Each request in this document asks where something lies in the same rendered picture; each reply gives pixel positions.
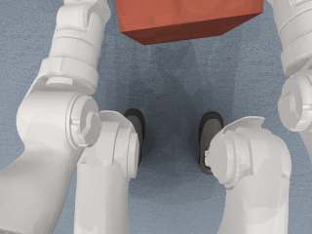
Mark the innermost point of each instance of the robot right upper arm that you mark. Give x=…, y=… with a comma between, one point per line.
x=295, y=106

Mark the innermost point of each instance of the right robot forearm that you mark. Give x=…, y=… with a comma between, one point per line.
x=293, y=20

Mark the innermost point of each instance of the carton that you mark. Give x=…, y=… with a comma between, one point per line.
x=162, y=21

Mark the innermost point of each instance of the robot right thigh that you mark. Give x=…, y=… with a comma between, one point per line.
x=249, y=161

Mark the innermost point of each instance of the robot left upper arm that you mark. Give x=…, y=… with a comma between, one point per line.
x=55, y=128

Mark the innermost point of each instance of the left robot forearm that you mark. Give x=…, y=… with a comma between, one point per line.
x=73, y=59

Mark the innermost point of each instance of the robot right shin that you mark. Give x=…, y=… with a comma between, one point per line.
x=248, y=122

